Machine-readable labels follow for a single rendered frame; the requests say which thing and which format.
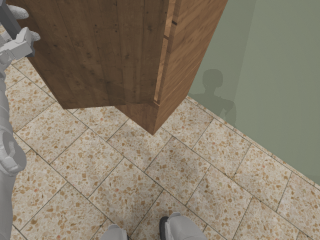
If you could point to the robot right shin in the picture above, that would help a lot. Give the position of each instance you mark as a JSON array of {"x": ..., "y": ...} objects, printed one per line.
[{"x": 174, "y": 214}]

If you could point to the cupboard door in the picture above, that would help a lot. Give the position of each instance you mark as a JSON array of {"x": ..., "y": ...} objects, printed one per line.
[{"x": 97, "y": 53}]

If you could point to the robot left upper arm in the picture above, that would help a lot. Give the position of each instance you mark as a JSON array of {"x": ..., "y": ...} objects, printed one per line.
[{"x": 12, "y": 161}]

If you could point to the left robot forearm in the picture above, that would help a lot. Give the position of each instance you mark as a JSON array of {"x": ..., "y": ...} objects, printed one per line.
[{"x": 5, "y": 125}]

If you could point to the robot left hand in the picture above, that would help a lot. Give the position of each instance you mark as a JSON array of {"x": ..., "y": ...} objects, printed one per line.
[{"x": 20, "y": 47}]

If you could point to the robot right foot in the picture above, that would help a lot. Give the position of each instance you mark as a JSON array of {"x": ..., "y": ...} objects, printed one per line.
[{"x": 162, "y": 227}]

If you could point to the handle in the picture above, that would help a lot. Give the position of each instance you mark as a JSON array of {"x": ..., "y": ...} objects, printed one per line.
[{"x": 11, "y": 25}]

